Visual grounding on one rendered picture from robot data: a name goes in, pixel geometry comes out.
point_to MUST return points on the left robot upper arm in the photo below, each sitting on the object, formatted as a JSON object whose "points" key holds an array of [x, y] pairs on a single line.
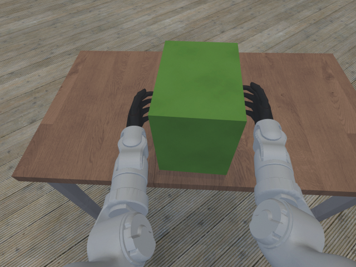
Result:
{"points": [[125, 240]]}

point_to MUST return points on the right robot hand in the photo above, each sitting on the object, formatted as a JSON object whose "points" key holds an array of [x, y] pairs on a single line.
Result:
{"points": [[260, 106]]}

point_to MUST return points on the table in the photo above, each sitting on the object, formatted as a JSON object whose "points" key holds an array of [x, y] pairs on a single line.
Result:
{"points": [[309, 94]]}

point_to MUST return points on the carton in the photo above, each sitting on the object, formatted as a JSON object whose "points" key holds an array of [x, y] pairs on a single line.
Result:
{"points": [[197, 113]]}

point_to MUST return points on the right robot upper arm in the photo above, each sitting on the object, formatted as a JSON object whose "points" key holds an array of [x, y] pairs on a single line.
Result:
{"points": [[289, 237]]}

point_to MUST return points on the right robot forearm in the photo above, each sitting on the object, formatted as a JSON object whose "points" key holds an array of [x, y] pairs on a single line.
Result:
{"points": [[273, 169]]}

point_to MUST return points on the left robot hand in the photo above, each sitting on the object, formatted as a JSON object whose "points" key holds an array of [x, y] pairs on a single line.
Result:
{"points": [[136, 112]]}

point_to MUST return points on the left robot forearm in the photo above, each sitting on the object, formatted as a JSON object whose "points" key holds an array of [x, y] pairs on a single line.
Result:
{"points": [[130, 174]]}

